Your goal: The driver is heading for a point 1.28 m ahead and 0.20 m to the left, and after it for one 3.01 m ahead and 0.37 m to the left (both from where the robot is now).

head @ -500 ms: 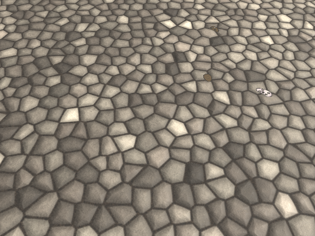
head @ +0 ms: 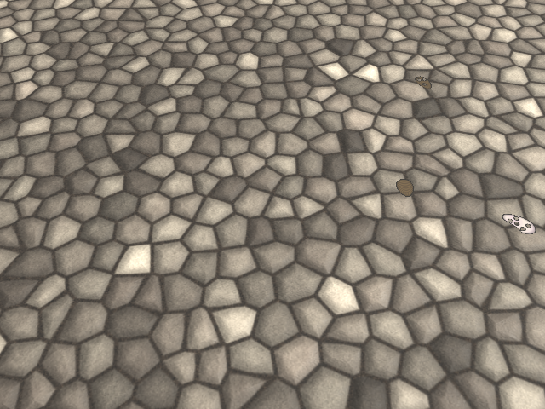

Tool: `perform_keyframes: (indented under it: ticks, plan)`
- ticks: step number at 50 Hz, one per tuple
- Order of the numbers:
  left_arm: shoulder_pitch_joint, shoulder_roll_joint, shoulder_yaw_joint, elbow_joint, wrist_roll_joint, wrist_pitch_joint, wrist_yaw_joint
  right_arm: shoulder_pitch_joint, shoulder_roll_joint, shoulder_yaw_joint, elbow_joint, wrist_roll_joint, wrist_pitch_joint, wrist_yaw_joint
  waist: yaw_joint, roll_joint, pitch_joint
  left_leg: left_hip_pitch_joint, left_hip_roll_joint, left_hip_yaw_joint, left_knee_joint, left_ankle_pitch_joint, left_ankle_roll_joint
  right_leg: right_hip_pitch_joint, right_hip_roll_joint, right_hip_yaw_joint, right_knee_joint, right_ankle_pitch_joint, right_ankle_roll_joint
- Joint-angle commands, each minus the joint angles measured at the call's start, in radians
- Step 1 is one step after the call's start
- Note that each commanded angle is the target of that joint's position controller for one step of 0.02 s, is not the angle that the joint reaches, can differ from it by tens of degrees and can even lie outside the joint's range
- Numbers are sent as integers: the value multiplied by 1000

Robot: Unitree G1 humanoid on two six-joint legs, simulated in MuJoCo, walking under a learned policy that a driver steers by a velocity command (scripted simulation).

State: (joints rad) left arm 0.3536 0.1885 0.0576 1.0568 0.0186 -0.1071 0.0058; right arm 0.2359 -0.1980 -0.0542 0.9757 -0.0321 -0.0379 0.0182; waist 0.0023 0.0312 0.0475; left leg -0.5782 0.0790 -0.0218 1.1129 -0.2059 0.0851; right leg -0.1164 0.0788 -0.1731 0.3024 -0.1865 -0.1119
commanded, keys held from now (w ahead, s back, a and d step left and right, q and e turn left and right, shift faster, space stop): w+q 0.10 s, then q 0.28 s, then no key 0.62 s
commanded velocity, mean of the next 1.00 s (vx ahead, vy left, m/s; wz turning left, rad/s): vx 0.17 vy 0.00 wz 0.30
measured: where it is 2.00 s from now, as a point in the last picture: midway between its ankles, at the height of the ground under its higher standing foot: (237, 384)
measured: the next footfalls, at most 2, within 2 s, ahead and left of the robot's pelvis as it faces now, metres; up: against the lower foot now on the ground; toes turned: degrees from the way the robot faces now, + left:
left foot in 0.28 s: +0.31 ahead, +0.10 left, +0.00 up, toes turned +14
right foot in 0.84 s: +0.32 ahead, -0.09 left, +0.00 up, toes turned +17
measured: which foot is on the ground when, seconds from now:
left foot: up 0.00-0.26, down 0.28-1.00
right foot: down 0.00-0.28, up 0.30-0.82, down 0.84-1.00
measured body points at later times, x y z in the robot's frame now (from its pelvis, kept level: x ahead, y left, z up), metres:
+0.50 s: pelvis +0.21 +0.04 -0.01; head +0.26 +0.06 +0.44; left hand +0.25 +0.31 -0.15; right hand +0.35 -0.20 -0.14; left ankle +0.27 +0.09 -0.74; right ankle +0.24 -0.11 -0.66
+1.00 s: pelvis +0.27 +0.00 +0.00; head +0.28 -0.01 +0.45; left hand +0.25 +0.24 -0.14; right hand +0.39 -0.21 -0.15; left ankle +0.27 +0.09 -0.74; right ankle +0.28 -0.10 -0.74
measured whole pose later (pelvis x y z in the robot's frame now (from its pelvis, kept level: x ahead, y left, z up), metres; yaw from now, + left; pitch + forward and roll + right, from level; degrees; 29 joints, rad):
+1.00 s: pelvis +0.27 +0.00 +0.00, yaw +17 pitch -1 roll +0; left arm 0.27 0.17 0.02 0.98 0.01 -0.02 0.04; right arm 0.24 -0.20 -0.02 0.99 -0.01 0.00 -0.02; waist -0.02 0.03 0.01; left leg -0.19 -0.07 -0.03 0.35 -0.14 0.05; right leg -0.13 0.02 -0.01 0.37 -0.23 -0.02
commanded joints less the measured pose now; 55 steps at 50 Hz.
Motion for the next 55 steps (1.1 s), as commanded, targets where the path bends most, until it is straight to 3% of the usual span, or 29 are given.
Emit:
perform_keyframes:
  ticks: [1, 5, 8, 10, 12, 13, 14, 15, 16, 17, 18, 19, 20, 22, 25, 28, 32, 38, 40, 41, 42, 43, 44, 45, 47, 51, 55]
  plan:
    - [36, 81, 6, -41, 0, -22, 4, 5, -22, -3, -45, 3, 15, 12, -20, -66, 57, -84, 30, 1, -72, 121, -12, -37, -288, 152, -206, 194, -42]
    - [85, 80, -2, -36, -6, -22, 12, -142, -5, 10, -100, 11, 6, 22, 13, -81, 68, -66, 2, 82, -315, 240, -18, 22, -263, 40, -182, 372, -5]
    - [135, 90, -4, -19, -9, -13, 30, -213, 8, 20, -130, 5, -1, 22, 35, -82, 73, -17, -45, 173, -458, 247, -6, 102, -272, -31, -86, 668, 9]
    - [137, 111, 0, -18, -8, -4, 43, -166, -9, 14, -124, -4, -5, 18, 14, -113, 30, 57, -98, 205, -487, 187, 17, 157, -281, -56, 33, 895, 24]
    - [96, 140, 11, -32, -6, 8, 57, -21, -45, -2, -88, -11, -10, 12, -48, -160, -45, 191, -150, 205, -505, 109, 57, 170, -294, -67, 231, 1035, 31]
    - [75, 147, 15, -45, -6, 14, 57, 73, -75, -17, -61, -16, -18, 9, -87, -160, -99, 293, -162, 178, -565, 127, 83, 151, -297, -59, 391, 957, 29]
    - [41, 157, 21, -60, -17, 18, 48, 157, -110, -33, -42, -26, -31, 2, -149, -111, -141, 426, -135, 130, -704, 288, 116, 72, -265, -73, 630, 719, 53]
    - [91, 76, 7, -101, -15, 18, 39, 157, -213, -57, -48, -27, -37, -4, -88, 75, -230, 695, 128, -121, -560, 876, 192, -209, -161, -66, 944, -167, 84]
    - [153, 69, 6, -139, -44, 31, 38, 167, -275, -78, -75, 4, -21, -7, -74, 148, -406, 898, 342, -503, -597, 1124, 408, -446, -21, 93, 1234, -479, 113]
    - [80, 108, 11, -150, -18, 34, 32, 126, -251, -74, -102, 28, 2, -17, -77, -18, -364, 784, 304, -422, -667, 964, 385, -485, -93, 192, 1219, -354, 113]
    - [4, 101, 10, -177, -14, 32, 28, 43, -195, -59, -118, 32, 11, -24, -61, -26, -226, 641, 261, -361, -727, 800, 348, -512, -115, 192, 1160, -281, 116]
    - [-20, 104, 14, -178, -3, 34, 28, 1, -146, -46, -122, 32, 16, -28, -26, -75, -127, 519, 205, -306, -772, 722, 295, -498, -140, 196, 1074, -241, 123]
    - [-13, 106, 18, -179, 16, 51, 28, -5, -116, -38, -122, 38, 17, -33, -3, -75, -97, 439, 166, -244, -791, 708, 257, -450, -155, 201, 1007, -223, 127]
    - [35, 77, 14, -167, 21, 93, 29, -2, -109, -30, -123, 24, 6, -31, 25, -48, -112, 358, 123, -190, -803, 718, 222, -362, -148, 190, 931, -205, 134]
    - [23, 70, 12, -174, 10, 114, 24, 10, -144, -33, -125, 10, -6, -26, 30, -8, -147, 353, 90, -144, -810, 716, 187, -350, -140, 183, 846, -147, 137]
    - [-45, 92, 17, -191, 11, 130, 25, 28, -143, -29, -124, 12, 4, -27, 7, 40, -141, 378, 76, -154, -845, 497, 145, -381, -148, 190, 756, -106, 143]
    - [-116, 95, 15, -206, 5, 143, 27, 46, -141, -22, -119, 7, 18, -32, -21, 59, -101, 402, 88, -203, -894, 195, 132, -384, -149, 202, 616, -111, 146]
    - [-102, 80, 4, -186, -10, 135, 39, 35, -133, -11, -105, -4, 29, -36, -28, 80, -61, 365, 94, -239, -867, 82, 144, -213, -95, 171, 362, -215, 113]
    - [-41, 62, -3, -159, -12, 125, 47, 19, -132, -6, -98, 7, 35, -41, 6, 55, -57, 349, 85, -238, -817, 136, 117, -99, -79, 150, 150, -121, 95]
    - [-16, 64, -6, -147, -7, 115, 50, 31, -120, 0, -90, 13, 35, -44, 17, 25, -55, 309, 74, -235, -796, 144, 78, -10, -106, 184, 17, -8, 86]
    - [-2, 104, -4, -144, 10, 101, 53, 57, -81, 11, -89, 19, 29, -43, -4, -49, -70, 270, 37, -205, -747, 110, 27, 58, -214, 305, -46, 33, 64]
    - [-67, 164, 2, -154, 7, 94, 49, 105, -48, 15, -81, 36, 26, -39, -73, -176, -45, 260, -79, -95, -732, -4, -8, 4, -328, 429, -50, 173, 10]
    - [-116, 103, -14, -156, 2, 87, 35, 78, -65, 16, -58, 26, 30, -41, -60, -156, -27, 370, -82, -81, -756, -11, -19, -104, -335, 404, -37, 195, -8]
    - [-127, 83, -22, -153, 0, 79, 27, 72, -73, 15, -45, 22, 30, -40, -58, -154, -36, 434, -68, -101, -783, 50, -21, -123, -285, 366, -40, 120, 18]
    - [-96, 95, -21, -129, -7, 76, 29, 46, -106, 6, -28, 22, 29, -37, -34, -150, -21, 467, -44, -116, -785, 129, -18, -118, -218, 316, -50, 34, 55]
    - [-52, 85, -25, -88, -11, 76, 34, 56, -76, 18, 22, 24, 26, -41, -21, -71, -7, 428, -30, -121, -805, 140, -27, -53, -200, 294, -29, 66, 49]
    - [-43, 79, -29, -61, -9, 78, 34, 55, -66, 24, 63, 25, 28, -47, -13, -46, 1, 427, -27, -119, -812, 143, -36, -40, -195, 290, -24, 77, 43]
Keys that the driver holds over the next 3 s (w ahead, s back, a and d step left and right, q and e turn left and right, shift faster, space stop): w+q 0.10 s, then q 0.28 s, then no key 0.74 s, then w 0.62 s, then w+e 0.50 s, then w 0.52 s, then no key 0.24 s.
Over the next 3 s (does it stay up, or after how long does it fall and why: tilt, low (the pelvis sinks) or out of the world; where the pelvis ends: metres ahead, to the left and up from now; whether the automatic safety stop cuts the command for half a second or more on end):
stays up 1.14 0.20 0.00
